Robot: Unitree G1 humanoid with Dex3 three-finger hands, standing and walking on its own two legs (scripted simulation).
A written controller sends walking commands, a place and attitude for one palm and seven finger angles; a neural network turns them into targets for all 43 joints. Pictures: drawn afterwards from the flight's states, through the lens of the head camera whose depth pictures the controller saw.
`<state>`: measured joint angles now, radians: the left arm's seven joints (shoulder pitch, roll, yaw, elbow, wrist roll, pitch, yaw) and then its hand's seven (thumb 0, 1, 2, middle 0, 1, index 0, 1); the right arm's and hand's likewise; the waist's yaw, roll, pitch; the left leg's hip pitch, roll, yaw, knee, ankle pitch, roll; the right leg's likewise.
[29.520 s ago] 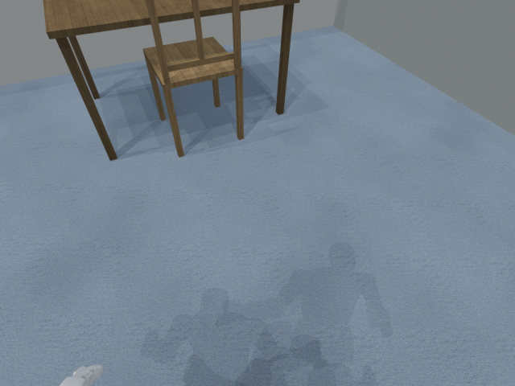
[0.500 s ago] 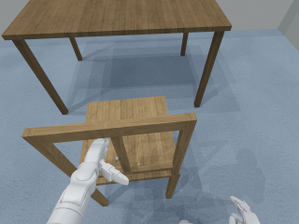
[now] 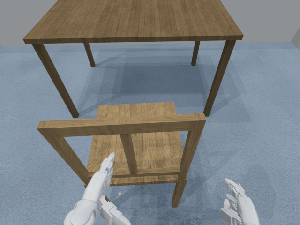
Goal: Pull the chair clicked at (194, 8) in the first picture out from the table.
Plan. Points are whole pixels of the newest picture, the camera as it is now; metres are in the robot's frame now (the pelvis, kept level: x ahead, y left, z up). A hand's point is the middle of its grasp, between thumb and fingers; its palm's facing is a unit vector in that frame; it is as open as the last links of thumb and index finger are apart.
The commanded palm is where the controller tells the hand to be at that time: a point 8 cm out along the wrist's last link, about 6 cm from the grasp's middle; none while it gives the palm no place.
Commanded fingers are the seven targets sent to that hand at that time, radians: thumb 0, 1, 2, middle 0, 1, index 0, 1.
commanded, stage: draw the fingers out of the gap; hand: left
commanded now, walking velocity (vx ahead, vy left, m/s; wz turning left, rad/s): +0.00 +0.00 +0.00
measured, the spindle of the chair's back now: (130, 154) +0.34 +0.07 -0.05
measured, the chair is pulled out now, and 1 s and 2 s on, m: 0.57 0.57 0.57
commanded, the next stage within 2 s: draw the hand back to the body in 0.14 s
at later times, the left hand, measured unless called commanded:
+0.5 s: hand (96, 191) +0.19 +0.12 +0.07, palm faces +0.04 -1.00 +0.00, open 17.5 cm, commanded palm +0.15 +0.18 +0.05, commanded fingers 0.00 -0.55 0.20 0.00 0.00 0.00 0.00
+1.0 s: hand (55, 188) +0.19 +0.20 +0.10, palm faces +0.24 -0.91 -0.33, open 15.7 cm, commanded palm +0.15 +0.25 +0.14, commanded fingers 0.00 0.10 0.51 -0.09 -0.14 -0.09 -0.14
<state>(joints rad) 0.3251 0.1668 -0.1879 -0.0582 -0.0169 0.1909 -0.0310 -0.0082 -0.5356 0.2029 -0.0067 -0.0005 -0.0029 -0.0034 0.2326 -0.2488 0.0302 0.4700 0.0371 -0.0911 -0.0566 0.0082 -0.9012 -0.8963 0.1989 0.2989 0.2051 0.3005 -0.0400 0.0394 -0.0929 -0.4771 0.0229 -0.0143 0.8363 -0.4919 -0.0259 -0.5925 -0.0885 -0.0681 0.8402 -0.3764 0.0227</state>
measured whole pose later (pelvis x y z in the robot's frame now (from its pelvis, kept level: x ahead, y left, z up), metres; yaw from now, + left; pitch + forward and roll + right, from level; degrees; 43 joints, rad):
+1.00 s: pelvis +0.01 +0.00 +0.01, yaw +0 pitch +3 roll -1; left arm 0.64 0.28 0.08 -0.46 -0.06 0.01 0.14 -0.01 -0.22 0.36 -0.05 -0.06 -0.05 -0.07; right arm 0.24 -0.22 0.00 0.53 0.04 -0.11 -0.12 0.01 -0.90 -0.90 0.20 0.30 0.20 0.30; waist 0.03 0.06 -0.06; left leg -0.33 0.04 -0.03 0.76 -0.48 -0.03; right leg -0.43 -0.07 -0.09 0.75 -0.37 0.02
